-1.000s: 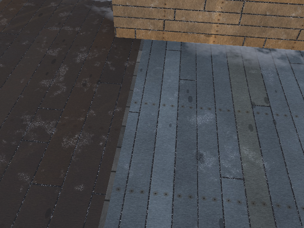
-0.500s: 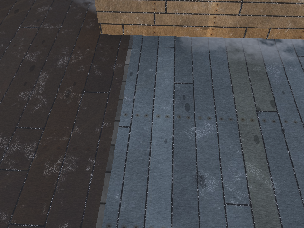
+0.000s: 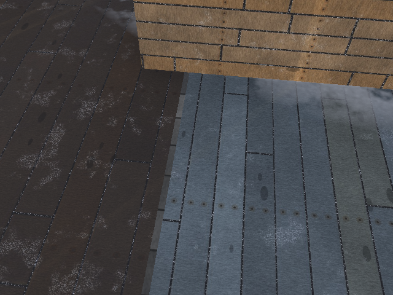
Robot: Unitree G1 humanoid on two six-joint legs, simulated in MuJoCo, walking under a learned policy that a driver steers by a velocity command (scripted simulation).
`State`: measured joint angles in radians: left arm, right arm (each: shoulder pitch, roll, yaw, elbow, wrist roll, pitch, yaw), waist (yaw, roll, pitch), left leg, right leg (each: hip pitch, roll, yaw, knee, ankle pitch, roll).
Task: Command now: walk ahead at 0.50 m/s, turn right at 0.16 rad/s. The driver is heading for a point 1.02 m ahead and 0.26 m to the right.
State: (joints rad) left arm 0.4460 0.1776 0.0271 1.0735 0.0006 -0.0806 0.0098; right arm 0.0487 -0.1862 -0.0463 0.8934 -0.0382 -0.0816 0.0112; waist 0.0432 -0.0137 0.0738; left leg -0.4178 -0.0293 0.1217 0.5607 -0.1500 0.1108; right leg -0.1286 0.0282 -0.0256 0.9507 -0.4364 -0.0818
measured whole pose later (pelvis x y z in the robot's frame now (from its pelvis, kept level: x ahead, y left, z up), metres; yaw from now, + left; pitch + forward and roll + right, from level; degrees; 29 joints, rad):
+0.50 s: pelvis +0.28 -0.04 -0.01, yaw -14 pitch +1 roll +0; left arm 0.06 0.19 0.05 0.85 0.04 -0.04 -0.03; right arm 0.42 -0.18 -0.05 1.03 -0.02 -0.07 -0.03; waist -0.02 0.01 0.07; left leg 0.01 0.06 0.30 0.68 -0.47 0.02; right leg -0.44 0.06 -0.15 0.59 -0.20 -0.19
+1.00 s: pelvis +0.55 -0.11 +0.00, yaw -26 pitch +2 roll -1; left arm 0.46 0.24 0.05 0.96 0.02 -0.07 0.02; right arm 0.03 -0.22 -0.02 0.76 -0.03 -0.05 0.03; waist 0.08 0.02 0.05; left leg -0.52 0.01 0.06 0.55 -0.08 0.06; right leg 0.13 0.12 0.12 0.26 -0.39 -0.11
